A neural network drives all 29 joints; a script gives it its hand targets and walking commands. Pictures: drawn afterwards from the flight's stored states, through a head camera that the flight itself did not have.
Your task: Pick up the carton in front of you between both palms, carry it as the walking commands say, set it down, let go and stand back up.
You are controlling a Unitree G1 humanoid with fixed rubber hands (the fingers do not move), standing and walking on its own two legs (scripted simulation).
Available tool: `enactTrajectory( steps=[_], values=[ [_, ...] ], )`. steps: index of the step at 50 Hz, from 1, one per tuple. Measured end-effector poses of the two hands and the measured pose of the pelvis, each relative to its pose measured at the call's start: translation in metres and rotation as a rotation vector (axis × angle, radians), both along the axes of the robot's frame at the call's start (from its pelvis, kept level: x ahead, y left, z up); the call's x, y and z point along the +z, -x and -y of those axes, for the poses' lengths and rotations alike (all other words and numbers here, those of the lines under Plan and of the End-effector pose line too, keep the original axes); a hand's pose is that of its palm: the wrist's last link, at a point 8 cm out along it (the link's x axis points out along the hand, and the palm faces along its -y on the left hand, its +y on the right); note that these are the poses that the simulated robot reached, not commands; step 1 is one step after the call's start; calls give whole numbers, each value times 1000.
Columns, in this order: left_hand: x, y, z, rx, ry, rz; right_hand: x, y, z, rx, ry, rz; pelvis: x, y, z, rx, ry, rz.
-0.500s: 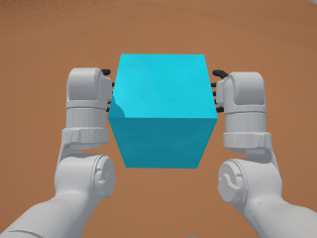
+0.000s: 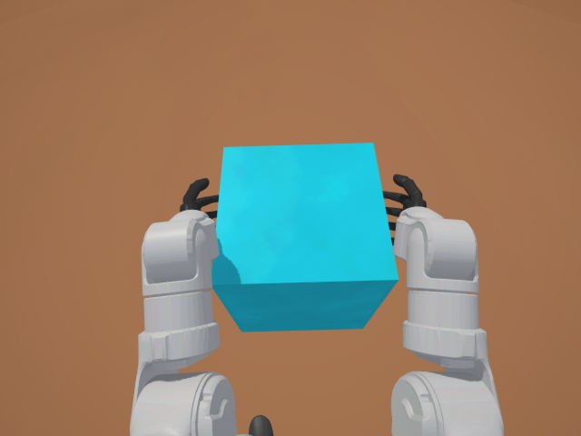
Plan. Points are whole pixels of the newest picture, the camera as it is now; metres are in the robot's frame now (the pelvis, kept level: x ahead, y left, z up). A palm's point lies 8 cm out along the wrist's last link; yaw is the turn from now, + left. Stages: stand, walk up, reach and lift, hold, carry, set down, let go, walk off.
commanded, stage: carry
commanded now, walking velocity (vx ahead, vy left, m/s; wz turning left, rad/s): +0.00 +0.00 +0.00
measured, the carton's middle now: (300, 247) +0.38 +0.00 +0.00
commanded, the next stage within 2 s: hold in 1.82 s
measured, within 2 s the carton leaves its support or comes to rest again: neither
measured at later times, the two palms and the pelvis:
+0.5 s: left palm (222, 190) +0.41 +0.11 +0.10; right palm (425, 189) +0.41 -0.17 +0.10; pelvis +0.13 -0.03 +0.00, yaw +1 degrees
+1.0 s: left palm (219, 234) +0.37 +0.12 +0.04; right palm (418, 231) +0.38 -0.17 +0.04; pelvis +0.10 -0.02 +0.00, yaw +0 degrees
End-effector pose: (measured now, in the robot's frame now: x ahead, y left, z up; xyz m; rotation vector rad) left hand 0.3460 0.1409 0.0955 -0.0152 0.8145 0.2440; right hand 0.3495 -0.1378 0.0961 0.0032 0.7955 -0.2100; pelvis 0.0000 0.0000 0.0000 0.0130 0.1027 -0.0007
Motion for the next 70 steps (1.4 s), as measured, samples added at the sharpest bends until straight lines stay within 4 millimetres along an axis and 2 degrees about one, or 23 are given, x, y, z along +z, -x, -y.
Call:
enactTrajectory(
  steps=[3, 6, 11, 17, 20, 24, 34, 54, 62, 70],
  values=[
    [-10, -11, -10, 8, 23, 3, -7, -11, -10, -20, -2, 5, 6, -21, -3, -15, 10, -17],
    [-15, -12, -11, 32, 43, 2, -10, -14, -10, -19, 2, 4, 12, -39, -3, -14, 33, -17],
    [-4, -21, 0, 27, 1, 56, 0, -31, 0, 31, 15, 55, 8, -68, 9, 0, 4, 19],
    [16, -47, 18, -12, -43, 71, 10, -48, 19, 10, -5, 72, 4, -109, 19, 13, 16, 49],
    [16, -58, 24, -35, -46, 63, 11, -54, 25, -8, -2, 63, 3, -122, 21, 14, 19, 52],
    [7, -63, 28, -52, -47, 45, 6, -58, 30, -13, 12, 46, 0, -130, 25, 13, 18, 55],
    [-29, -47, 25, -45, -61, -4, -28, -51, 26, 36, 47, -2, -5, -122, 28, 12, 13, 63],
    [-58, -24, 17, -140, -50, 88, -58, -23, 29, 110, 44, 84, -4, -92, 22, 7, 9, 78],
    [-60, -23, 13, -132, -51, 132, -60, -24, 25, 112, 43, 128, -4, -80, 20, 6, 9, 78],
    [-55, -17, 10, -129, -45, 147, -55, -17, 23, 106, 37, 141, -4, -77, 17, 6, 8, 74]
  ],
)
